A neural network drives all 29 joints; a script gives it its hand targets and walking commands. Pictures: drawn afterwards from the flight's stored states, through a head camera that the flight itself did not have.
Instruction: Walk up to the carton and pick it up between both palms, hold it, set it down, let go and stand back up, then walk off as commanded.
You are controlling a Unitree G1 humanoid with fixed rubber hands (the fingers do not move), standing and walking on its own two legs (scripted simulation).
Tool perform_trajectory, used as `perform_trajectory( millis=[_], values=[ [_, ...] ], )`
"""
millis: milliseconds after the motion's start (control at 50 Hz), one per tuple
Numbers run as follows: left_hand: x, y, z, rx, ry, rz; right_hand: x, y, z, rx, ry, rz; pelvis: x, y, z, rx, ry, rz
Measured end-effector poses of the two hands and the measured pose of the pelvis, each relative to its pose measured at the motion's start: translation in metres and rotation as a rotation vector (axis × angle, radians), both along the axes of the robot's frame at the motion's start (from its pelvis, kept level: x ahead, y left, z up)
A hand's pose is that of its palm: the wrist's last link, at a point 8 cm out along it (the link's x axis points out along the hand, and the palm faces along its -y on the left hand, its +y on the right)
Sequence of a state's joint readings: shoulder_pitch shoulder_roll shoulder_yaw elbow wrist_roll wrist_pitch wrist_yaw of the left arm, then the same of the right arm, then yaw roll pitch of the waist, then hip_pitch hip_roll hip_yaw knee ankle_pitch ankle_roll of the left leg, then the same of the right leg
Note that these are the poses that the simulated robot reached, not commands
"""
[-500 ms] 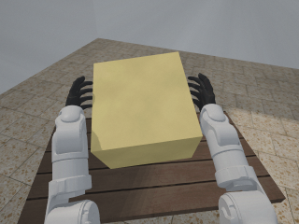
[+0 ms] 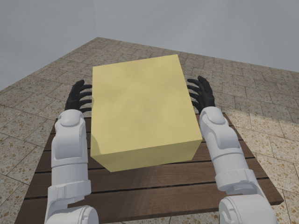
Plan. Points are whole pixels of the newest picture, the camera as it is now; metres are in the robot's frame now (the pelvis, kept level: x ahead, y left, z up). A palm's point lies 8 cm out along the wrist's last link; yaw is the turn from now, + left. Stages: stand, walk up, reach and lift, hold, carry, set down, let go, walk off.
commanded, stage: hold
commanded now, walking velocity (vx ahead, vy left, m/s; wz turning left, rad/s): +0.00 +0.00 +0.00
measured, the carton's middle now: (143, 114) +0.39 +0.00 +0.13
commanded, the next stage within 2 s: set down in 1.60 s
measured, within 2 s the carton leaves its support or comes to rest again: neither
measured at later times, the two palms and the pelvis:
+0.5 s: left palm (73, 107) +0.35 +0.17 +0.19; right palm (205, 102) +0.36 -0.16 +0.20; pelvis +0.00 +0.00 +0.00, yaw +0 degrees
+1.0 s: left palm (76, 106) +0.35 +0.17 +0.19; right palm (208, 105) +0.35 -0.17 +0.19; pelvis +0.00 +0.00 +0.00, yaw -1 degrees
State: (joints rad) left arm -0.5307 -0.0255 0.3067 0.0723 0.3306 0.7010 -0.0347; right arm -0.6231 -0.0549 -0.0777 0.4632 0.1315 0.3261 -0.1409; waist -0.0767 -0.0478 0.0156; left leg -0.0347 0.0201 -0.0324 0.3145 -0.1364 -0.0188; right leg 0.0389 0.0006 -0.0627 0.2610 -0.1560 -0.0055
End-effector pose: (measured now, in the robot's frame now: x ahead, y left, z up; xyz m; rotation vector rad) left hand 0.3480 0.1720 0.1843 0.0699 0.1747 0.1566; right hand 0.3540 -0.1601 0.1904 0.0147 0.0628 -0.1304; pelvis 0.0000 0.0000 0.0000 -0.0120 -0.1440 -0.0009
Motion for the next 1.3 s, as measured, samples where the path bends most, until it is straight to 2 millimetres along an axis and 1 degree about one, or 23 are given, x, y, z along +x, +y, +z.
perform_trajectory(
  millis=[200,380,520,640,760,980,1300],
  values=[
    [0.000,-0.006,0.012,0.010,-0.015,-0.014,-0.004,-0.006,0.003,0.004,-0.011,-0.011,-0.003,0.000,0.000,0.002,-0.004,-0.011],
    [0.007,-0.002,0.006,-0.005,0.008,-0.008,0.005,-0.002,0.005,-0.003,0.011,-0.004,-0.004,-0.003,0.000,0.006,0.011,-0.007],
    [0.005,0.003,0.007,-0.009,-0.018,-0.005,0.004,0.002,0.010,-0.004,-0.016,-0.002,-0.001,-0.003,0.000,0.002,0.007,-0.001],
    [0.003,0.002,0.006,-0.001,-0.001,-0.015,0.000,0.002,0.003,-0.001,0.006,-0.006,0.000,0.000,0.000,0.002,-0.010,-0.004],
    [0.004,-0.003,0.001,0.008,0.013,-0.016,0.000,-0.003,-0.005,0.002,0.019,-0.013,-0.001,0.001,0.000,0.001,-0.002,-0.003],
    [0.006,-0.006,0.010,0.005,-0.008,-0.020,0.000,-0.006,0.004,0.003,-0.002,-0.017,-0.001,0.001,0.000,0.002,0.003,-0.010],
    [0.001,0.001,0.004,-0.004,-0.009,-0.001,0.001,0.001,0.005,0.002,-0.005,0.002,0.001,-0.004,0.000,0.002,-0.005,0.002]
  ],
)
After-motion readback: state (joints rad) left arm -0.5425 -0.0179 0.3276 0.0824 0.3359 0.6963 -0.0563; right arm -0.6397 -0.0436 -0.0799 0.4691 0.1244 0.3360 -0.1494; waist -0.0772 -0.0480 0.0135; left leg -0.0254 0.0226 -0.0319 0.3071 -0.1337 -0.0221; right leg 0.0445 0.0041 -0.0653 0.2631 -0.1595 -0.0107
